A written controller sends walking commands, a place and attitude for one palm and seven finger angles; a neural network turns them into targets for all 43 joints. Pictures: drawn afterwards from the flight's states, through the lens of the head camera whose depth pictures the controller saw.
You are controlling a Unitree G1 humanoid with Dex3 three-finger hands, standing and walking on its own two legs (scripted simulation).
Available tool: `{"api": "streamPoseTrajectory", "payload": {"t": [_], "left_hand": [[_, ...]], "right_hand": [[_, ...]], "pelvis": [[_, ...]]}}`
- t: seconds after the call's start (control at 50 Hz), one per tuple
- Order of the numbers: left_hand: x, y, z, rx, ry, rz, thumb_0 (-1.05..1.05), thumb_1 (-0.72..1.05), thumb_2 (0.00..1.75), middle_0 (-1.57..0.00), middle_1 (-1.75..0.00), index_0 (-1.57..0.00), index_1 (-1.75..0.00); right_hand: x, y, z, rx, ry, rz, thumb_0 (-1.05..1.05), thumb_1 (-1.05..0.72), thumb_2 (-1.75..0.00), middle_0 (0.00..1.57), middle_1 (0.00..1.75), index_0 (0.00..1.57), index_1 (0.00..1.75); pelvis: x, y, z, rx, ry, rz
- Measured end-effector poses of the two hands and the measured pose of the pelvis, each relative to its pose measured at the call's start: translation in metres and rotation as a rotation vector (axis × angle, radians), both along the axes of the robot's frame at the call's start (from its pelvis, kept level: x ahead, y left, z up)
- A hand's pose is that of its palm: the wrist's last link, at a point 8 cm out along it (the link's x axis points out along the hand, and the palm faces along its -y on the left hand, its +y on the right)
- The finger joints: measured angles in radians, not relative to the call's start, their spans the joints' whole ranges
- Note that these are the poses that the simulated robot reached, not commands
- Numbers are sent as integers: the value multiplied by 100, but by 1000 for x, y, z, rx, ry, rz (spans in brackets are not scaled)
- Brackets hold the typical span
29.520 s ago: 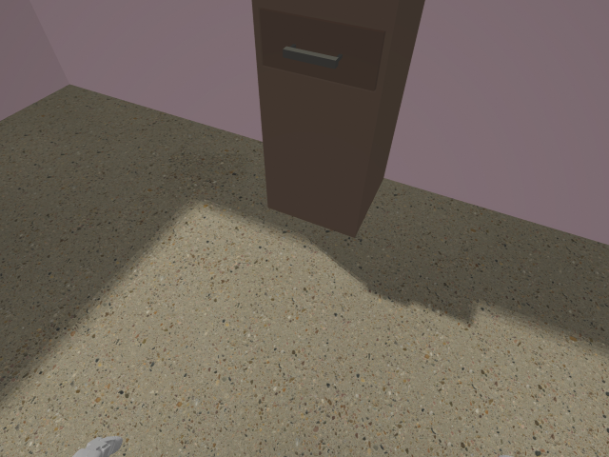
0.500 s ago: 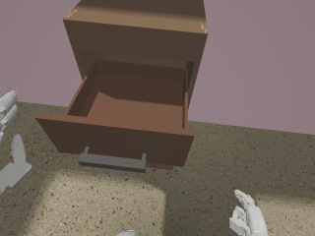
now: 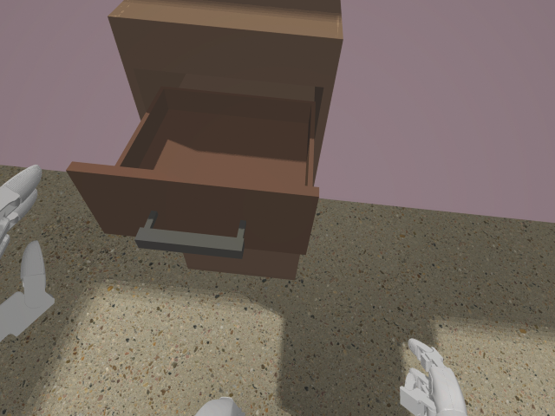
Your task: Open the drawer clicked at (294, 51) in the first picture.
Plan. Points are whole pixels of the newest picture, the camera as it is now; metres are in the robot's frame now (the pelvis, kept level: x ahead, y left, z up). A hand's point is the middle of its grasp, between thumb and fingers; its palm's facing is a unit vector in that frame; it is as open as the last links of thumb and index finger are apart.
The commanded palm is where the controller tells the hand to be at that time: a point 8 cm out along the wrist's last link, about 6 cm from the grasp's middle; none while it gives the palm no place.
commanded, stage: step back with the hand held close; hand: left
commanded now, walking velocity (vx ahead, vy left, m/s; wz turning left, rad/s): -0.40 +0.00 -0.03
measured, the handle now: (194, 232) +0.39 +0.16 +0.01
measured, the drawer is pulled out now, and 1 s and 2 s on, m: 0.30 0.30 0.30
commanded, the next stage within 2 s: stop stepping back and stand still in 0.04 s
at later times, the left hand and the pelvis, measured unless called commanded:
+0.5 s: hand out of the picture +0.07 +0.23 +0.17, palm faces +0.38 -0.81 -0.45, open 7.4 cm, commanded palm +0.01 +0.27 +0.20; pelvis -0.11 -0.01 +0.00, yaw +2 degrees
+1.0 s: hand out of the picture +0.06 +0.23 +0.15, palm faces +0.35 -0.82 -0.45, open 7.4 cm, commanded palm none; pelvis -0.14 -0.01 +0.00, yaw +3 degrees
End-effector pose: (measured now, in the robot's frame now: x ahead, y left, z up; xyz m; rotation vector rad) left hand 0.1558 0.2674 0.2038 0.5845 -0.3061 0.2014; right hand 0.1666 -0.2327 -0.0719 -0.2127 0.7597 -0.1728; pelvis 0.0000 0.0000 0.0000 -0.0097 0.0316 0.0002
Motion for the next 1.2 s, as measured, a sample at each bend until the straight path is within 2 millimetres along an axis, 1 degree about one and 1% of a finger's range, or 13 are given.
{"api": "streamPoseTrajectory", "payload": {"t": [0.08,0.14,0.24,0.34,0.46,0.58,0.74,0.96,1.0,1.04,1.08,1.14,1.2], "left_hand": [[-13,15,-9,-38,-18,80,1,88,90,-22,-30,-22,-31],[-24,18,-17,-55,-13,84,1,88,90,-22,-30,-22,-31],[-56,-4,-8,-35,0,30,1,89,90,-21,-30,-21,-31],[-92,-22,5,12,-31,3,1,88,90,-22,-30,-22,-31],[-117,-7,-6,-53,-13,110,1,88,90,-22,-30,-22,-31],[-138,1,-15,-80,4,140,1,88,90,-22,-30,-22,-31],[-154,-11,1,-34,-75,121,1,88,90,-22,-30,-22,-31],[-147,-5,-12,-101,-45,125,1,88,90,-22,-30,-22,-31],[-135,1,-37,-87,44,126,1,89,90,-21,-30,-21,-31],[-121,12,-94,-164,266,181,0,89,90,-21,-30,-21,-31],[-120,13,-164,-278,545,260,0,90,90,-20,-30,-21,-30],[-152,-9,-259,-409,950,321,0,90,90,-20,-30,-20,-30],[-205,-49,-321,-505,1279,313,1,91,90,-20,-30,-20,-30]], "right_hand": [[-13,-7,2,-56,5,-5,1,-90,-90,20,30,21,30],[-24,-6,5,-54,-3,0,1,-90,-90,20,30,21,30],[-49,3,10,2,-68,51,1,-90,-90,20,30,21,30],[-84,1,0,52,-60,60,1,-90,-90,20,30,21,30],[-137,-18,-4,15,20,-1,1,-90,-90,20,30,21,30],[-169,-29,1,-39,29,-16,1,-90,-90,20,30,21,30],[-168,-25,-2,-4,-15,18,1,-90,-90,20,30,21,30],[-155,-14,6,-10,-41,26,1,-90,-90,20,30,21,30],[-152,-13,-2,7,-31,70,1,-90,-90,20,30,21,30],[-152,-13,-20,25,31,93,0,-90,-90,20,30,21,30],[-157,-12,-35,43,103,95,0,-90,-90,20,30,21,30],[-175,-10,-48,63,197,72,0,-90,-90,20,30,21,30],[-203,-10,-53,64,303,34,0,-91,-90,20,30,21,30]], "pelvis": [[-15,5,-3,-11,14,29],[-36,3,-4,15,7,20],[-66,-7,-3,-2,3,-1],[-94,-18,-5,-20,-33,4],[-108,-16,1,10,-33,13],[-125,-13,3,6,-57,27],[-136,-22,1,1,-77,36],[-135,-15,2,-3,-76,24],[-135,-13,1,-1,-56,48],[-136,-12,-4,13,-42,61],[-137,-11,-6,15,-43,62],[-137,-14,-6,18,-57,58],[-137,-17,-4,16,-70,51]]}}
